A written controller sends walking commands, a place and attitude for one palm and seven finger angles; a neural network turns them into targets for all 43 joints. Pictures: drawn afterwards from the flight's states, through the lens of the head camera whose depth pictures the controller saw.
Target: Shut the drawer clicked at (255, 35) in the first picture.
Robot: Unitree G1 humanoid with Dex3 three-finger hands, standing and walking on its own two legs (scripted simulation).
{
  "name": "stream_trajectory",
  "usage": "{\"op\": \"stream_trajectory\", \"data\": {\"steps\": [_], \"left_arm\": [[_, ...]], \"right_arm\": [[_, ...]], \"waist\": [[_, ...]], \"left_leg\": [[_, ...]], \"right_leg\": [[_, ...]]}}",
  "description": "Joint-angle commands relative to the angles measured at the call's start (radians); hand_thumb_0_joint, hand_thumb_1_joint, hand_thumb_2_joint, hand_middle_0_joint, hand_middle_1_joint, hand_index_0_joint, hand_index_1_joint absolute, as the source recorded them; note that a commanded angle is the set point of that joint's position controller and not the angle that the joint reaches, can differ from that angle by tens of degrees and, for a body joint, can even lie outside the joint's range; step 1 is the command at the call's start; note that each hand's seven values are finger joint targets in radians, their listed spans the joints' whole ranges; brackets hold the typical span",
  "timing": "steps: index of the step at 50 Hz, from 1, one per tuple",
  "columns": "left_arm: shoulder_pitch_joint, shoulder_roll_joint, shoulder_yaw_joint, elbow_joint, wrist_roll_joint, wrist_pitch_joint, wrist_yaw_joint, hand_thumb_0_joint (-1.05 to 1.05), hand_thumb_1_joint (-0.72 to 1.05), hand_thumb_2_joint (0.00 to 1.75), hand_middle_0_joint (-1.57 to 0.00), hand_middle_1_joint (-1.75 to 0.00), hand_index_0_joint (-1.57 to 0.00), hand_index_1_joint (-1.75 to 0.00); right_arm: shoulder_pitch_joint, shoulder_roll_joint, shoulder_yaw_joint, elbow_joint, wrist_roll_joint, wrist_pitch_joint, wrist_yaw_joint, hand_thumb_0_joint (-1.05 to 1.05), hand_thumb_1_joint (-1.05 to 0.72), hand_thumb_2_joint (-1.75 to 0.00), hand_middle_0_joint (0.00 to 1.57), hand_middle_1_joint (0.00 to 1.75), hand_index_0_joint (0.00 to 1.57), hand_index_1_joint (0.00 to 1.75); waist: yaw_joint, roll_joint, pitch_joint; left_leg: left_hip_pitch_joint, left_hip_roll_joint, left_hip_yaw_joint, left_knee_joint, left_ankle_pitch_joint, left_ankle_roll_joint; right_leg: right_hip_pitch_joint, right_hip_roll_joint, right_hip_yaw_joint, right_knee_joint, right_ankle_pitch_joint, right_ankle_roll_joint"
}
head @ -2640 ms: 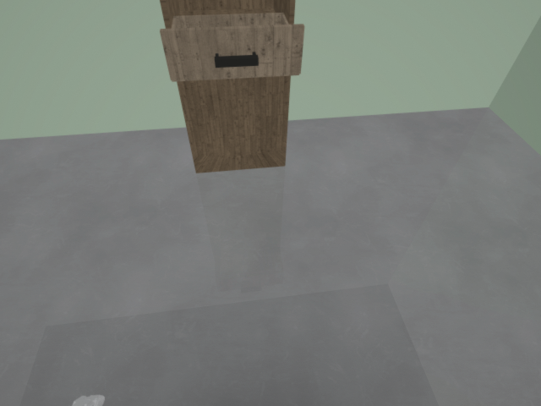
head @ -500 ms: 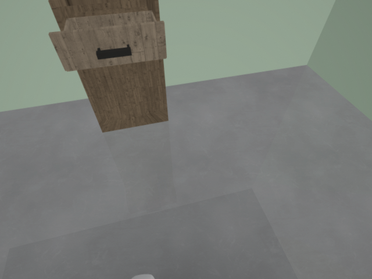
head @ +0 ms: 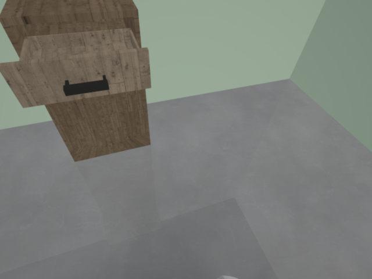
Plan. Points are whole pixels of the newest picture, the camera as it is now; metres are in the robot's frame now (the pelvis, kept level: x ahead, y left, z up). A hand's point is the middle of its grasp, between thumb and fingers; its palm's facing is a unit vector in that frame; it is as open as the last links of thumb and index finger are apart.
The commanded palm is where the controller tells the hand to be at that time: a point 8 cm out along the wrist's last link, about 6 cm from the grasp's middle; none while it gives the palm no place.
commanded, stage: walk to a spot facing it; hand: left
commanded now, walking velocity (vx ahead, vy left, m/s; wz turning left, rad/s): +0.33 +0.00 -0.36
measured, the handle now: (86, 83) +0.67 +0.40 +0.01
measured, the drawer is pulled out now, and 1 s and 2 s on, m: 0.29 0.29 0.29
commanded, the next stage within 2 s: turn to face it in 0.16 s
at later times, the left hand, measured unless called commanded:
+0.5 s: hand (153, 219) +0.30 +0.11 -0.15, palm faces -0.03 -0.98 -0.21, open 7.2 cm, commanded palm none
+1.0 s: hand (116, 230) +0.26 +0.21 -0.17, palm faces +0.27 -0.94 -0.23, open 7.4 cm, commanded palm none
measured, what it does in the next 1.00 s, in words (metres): walks ahead: right foot, then left foot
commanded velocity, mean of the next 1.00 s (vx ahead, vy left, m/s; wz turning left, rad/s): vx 0.06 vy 0.00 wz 0.30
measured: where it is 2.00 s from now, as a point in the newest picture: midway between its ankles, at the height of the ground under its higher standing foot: (181, 272)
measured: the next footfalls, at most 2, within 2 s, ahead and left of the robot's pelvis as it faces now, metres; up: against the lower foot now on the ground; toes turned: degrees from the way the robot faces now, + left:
right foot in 0.30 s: +0.24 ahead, -0.15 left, +0.00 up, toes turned -14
left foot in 0.72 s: +0.30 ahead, +0.07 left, +0.00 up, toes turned +15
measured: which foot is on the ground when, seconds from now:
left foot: down 0.00-0.30, up 0.32-0.70, down 0.72-1.00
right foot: up 0.00-0.28, down 0.30-0.72, up 0.74-1.00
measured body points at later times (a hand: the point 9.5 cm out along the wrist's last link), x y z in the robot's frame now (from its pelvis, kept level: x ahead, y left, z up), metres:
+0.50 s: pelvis +0.18 -0.06 +0.01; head +0.19 -0.07 +0.46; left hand +0.30 +0.17 -0.13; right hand +0.15 -0.27 -0.16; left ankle +0.17 +0.07 -0.65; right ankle +0.21 -0.14 -0.73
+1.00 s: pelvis +0.24 -0.01 +0.01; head +0.27 +0.03 +0.46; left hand +0.25 +0.26 -0.15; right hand +0.38 -0.24 -0.11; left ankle +0.27 +0.06 -0.73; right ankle +0.27 -0.19 -0.65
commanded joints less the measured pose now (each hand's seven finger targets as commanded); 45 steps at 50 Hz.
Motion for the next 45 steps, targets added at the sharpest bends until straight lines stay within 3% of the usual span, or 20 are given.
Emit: {"op": "stream_trajectory", "data": {"steps": [1, 8, 11, 13, 14, 15, 16, 17, 19, 22, 25, 31, 34, 35, 36, 37, 38, 40, 42, 45], "left_arm": [[0.072, -0.022, 0.002, -0.063, 0.004, 0.014, -0.017, 0.00, 0.90, 0.90, -0.20, -0.30, -0.20, -0.30], [-0.183, 0.016, 0.008, -0.151, 0.001, 0.007, -0.026, 0.00, 0.90, 0.90, -0.20, -0.30, -0.20, -0.30], [-0.201, 0.026, 0.010, -0.167, 0.002, 0.001, -0.030, 0.00, 0.90, 0.90, -0.20, -0.30, -0.20, -0.30], [-0.094, 0.059, 0.017, -0.133, 0.004, -0.010, -0.025, 0.00, 0.90, 0.90, -0.20, -0.30, -0.20, -0.30], [0.031, 0.110, 0.028, -0.089, 0.008, -0.027, -0.014, 0.00, 0.90, 0.90, -0.20, -0.30, -0.20, -0.30], [0.152, 0.227, 0.052, -0.054, 0.005, -0.042, 0.001, 0.00, 0.90, 0.90, -0.20, -0.30, -0.20, -0.30], [0.187, 0.260, 0.049, -0.044, -0.016, -0.042, 0.007, 0.00, 0.90, 0.90, -0.20, -0.30, -0.20, -0.30], [0.104, 0.240, 0.042, -0.058, -0.013, -0.040, 0.015, 0.00, 0.90, 0.90, -0.20, -0.30, -0.20, -0.30], [-0.041, 0.147, 0.011, -0.088, -0.013, -0.041, 0.028, 0.00, 0.90, 0.90, -0.20, -0.30, -0.20, -0.30], [-0.112, 0.100, -0.009, -0.103, -0.010, -0.041, 0.033, 0.00, 0.90, 0.90, -0.20, -0.30, -0.20, -0.30], [-0.134, 0.107, 0.002, -0.123, -0.009, -0.026, 0.038, 0.00, 0.90, 0.90, -0.20, -0.30, -0.20, -0.30], [-0.122, 0.163, 0.026, -0.140, -0.004, 0.004, 0.040, 0.00, 0.90, 0.90, -0.20, -0.30, -0.20, -0.30], [-0.135, 0.183, 0.036, -0.157, -0.010, 0.019, 0.035, 0.00, 0.90, 0.90, -0.20, -0.30, -0.20, -0.30], [-0.129, 0.172, 0.035, -0.169, -0.017, 0.024, 0.031, 0.00, 0.90, 0.90, -0.20, -0.30, -0.20, -0.30], [-0.124, 0.118, 0.030, -0.209, -0.029, 0.029, 0.023, 0.00, 0.90, 0.90, -0.20, -0.30, -0.20, -0.30], [-0.178, 0.112, 0.015, -0.254, -0.019, 0.031, 0.026, 0.00, 0.90, 0.90, -0.20, -0.30, -0.20, -0.30], [-0.210, 0.115, 0.016, -0.257, -0.013, 0.041, 0.034, 0.00, 0.90, 0.90, -0.20, -0.30, -0.20, -0.30], [-0.213, 0.122, 0.027, -0.229, -0.011, 0.036, 0.024, 0.00, 0.90, 0.90, -0.20, -0.30, -0.20, -0.30], [-0.154, 0.121, 0.029, -0.190, -0.010, 0.043, 0.018, 0.00, 0.90, 0.90, -0.20, -0.30, -0.20, -0.30], [-0.117, 0.127, 0.027, -0.172, -0.012, 0.051, 0.021, 0.00, 0.90, 0.90, -0.20, -0.30, -0.20, -0.30]], "right_arm": [[0.069, -0.120, -0.013, -0.016, -0.004, -0.014, 0.013, 0.00, -0.90, -0.90, 0.20, 0.30, 0.20, 0.30], [0.195, -0.161, -0.022, 0.023, -0.007, -0.004, 0.017, 0.00, -0.90, -0.90, 0.20, 0.30, 0.20, 0.30], [0.198, -0.179, -0.023, 0.027, -0.013, 0.007, 0.013, 0.00, -0.90, -0.90, 0.20, 0.30, 0.20, 0.30], [0.196, -0.170, -0.017, 0.029, -0.008, 0.018, 0.014, 0.00, -0.90, -0.90, 0.20, 0.30, 0.20, 0.30], [0.199, -0.141, -0.005, 0.032, 0.001, 0.015, 0.019, 0.00, -0.90, -0.90, 0.20, 0.30, 0.20, 0.30], [0.235, -0.063, 0.015, 0.010, 0.013, 0.007, 0.023, 0.00, -0.90, -0.90, 0.20, 0.30, 0.20, 0.30], [0.195, -0.113, 0.010, 0.003, 0.013, 0.016, 0.015, 0.00, -0.90, -0.90, 0.20, 0.30, 0.20, 0.30], [0.160, -0.096, 0.004, 0.002, 0.012, 0.023, 0.012, 0.00, -0.90, -0.90, 0.20, 0.30, 0.20, 0.30], [0.136, -0.077, 0.010, 0.020, 0.005, 0.044, 0.013, 0.00, -0.90, -0.90, 0.20, 0.30, 0.20, 0.30], [0.196, -0.050, 0.013, 0.044, 0.002, 0.081, 0.017, 0.00, -0.90, -0.90, 0.20, 0.30, 0.20, 0.30], [0.176, -0.040, 0.009, 0.025, 0.001, 0.100, 0.027, 0.00, -0.90, -0.90, 0.20, 0.30, 0.20, 0.30], [0.037, -0.066, 0.005, -0.064, -0.002, 0.104, 0.044, 0.00, -0.90, -0.90, 0.20, 0.30, 0.20, 0.30], [0.079, -0.109, -0.005, -0.087, -0.006, 0.104, 0.045, 0.00, -0.90, -0.90, 0.20, 0.30, 0.20, 0.30], [0.140, -0.157, -0.016, -0.082, -0.010, 0.097, 0.043, 0.00, -0.90, -0.90, 0.20, 0.30, 0.20, 0.30], [0.198, -0.272, -0.042, -0.093, -0.018, 0.086, 0.036, 0.00, -0.90, -0.90, 0.20, 0.30, 0.20, 0.30], [0.238, -0.327, -0.049, -0.084, -0.007, 0.091, 0.028, 0.00, -0.90, -0.90, 0.20, 0.30, 0.20, 0.30], [0.217, -0.327, -0.049, -0.088, -0.002, 0.088, 0.018, 0.00, -0.90, -0.90, 0.20, 0.30, 0.20, 0.30], [0.098, -0.269, -0.034, -0.123, -0.005, 0.082, 0.009, 0.00, -0.90, -0.90, 0.20, 0.30, 0.20, 0.30], [0.034, -0.239, -0.021, -0.137, -0.002, 0.073, 0.008, 0.00, -0.90, -0.90, 0.20, 0.30, 0.20, 0.30], [0.035, -0.239, -0.022, -0.140, 0.004, 0.070, 0.008, 0.00, -0.90, -0.90, 0.20, 0.30, 0.20, 0.30]], "waist": [[0.017, 0.152, 0.052], [-0.065, 0.100, 0.069], [-0.061, 0.147, 0.054], [-0.009, 0.083, -0.005], [0.052, -0.016, -0.074], [0.070, -0.271, -0.206], [0.081, -0.195, -0.253], [0.061, -0.148, -0.204], [-0.005, -0.006, -0.068], [-0.059, -0.067, -0.041], [-0.063, -0.067, -0.026], [-0.021, -0.095, 0.000], [-0.056, -0.052, -0.031], [-0.089, 0.066, -0.077], [-0.110, 0.373, -0.105], [-0.129, 0.347, -0.123], [-0.121, 0.298, -0.146], [-0.083, 0.192, -0.092], [-0.044, 0.178, -0.086], [-0.038, 0.166, -0.125]], "left_leg": [[-0.107, 0.258, -0.153, -0.407, -0.094, 0.106], [0.107, 0.291, -0.105, -0.367, 0.035, 0.115], [0.189, 0.297, -0.058, -0.266, 0.154, 0.092], [0.139, 0.243, 0.003, -0.054, 0.297, 0.048], [0.000, 0.180, 0.048, 0.172, 0.275, 0.007], [-0.254, 0.040, 0.086, 0.481, -0.221, -0.048], [-0.269, 0.019, -0.064, 0.656, -0.387, -0.040], [-0.300, 0.041, -0.138, 0.742, -0.336, -0.037], [-0.273, 0.090, -0.175, 0.715, -0.190, -0.045], [-0.193, 0.081, -0.150, 0.586, -0.138, -0.071], [-0.176, 0.072, -0.108, 0.485, -0.112, -0.084], [-0.152, 0.058, -0.052, 0.255, -0.144, -0.072], [-0.017, 0.031, -0.029, 0.090, -0.048, -0.056], [0.108, 0.056, -0.093, -0.027, 0.114, -0.030], [0.228, 0.298, -0.470, -0.155, 0.451, 0.105], [0.230, 0.426, -0.625, -0.216, 0.512, 0.221], [0.207, 0.406, -0.637, -0.222, 0.385, 0.215], [0.137, 0.308, -0.532, -0.233, 0.246, 0.165], [0.112, 0.217, -0.391, -0.235, 0.305, 0.111], [0.166, 0.192, -0.350, -0.235, 0.375, 0.112]], "right_leg": [[-0.038, -0.081, 0.017, -0.154, 0.110, 0.027], [-0.040, -0.054, -0.046, -0.524, 0.153, 0.039], [0.018, -0.018, -0.083, -0.620, 0.110, 0.024], [0.241, 0.043, -0.125, -0.741, 0.155, 0.002], [0.475, -0.034, -0.016, -0.781, 0.205, -0.036], [0.721, -0.337, 0.366, -0.852, 0.433, -0.145], [0.669, -0.400, 0.427, -0.915, 0.549, -0.212], [0.580, -0.391, 0.362, -0.926, 0.546, -0.207], [0.376, -0.330, 0.166, -0.953, 0.561, -0.148], [0.263, -0.280, -0.018, -0.970, 0.613, -0.108], [0.238, -0.275, -0.095, -0.981, 0.525, -0.097], [0.291, -0.312, -0.122, -0.905, 0.422, -0.082], [0.269, -0.289, -0.180, -0.744, 0.393, -0.032], [0.202, -0.248, -0.201, -0.578, 0.340, 0.011], [-0.020, -0.097, -0.231, -0.319, -0.079, 0.102], [-0.101, -0.033, -0.105, -0.127, -0.391, 0.106], [-0.137, -0.043, -0.008, -0.051, -0.338, 0.097], [-0.161, -0.058, 0.038, -0.015, -0.167, 0.099], [-0.103, -0.056, 0.031, -0.051, -0.040, 0.109], [-0.075, -0.047, 0.030, -0.115, -0.005, 0.123]]}}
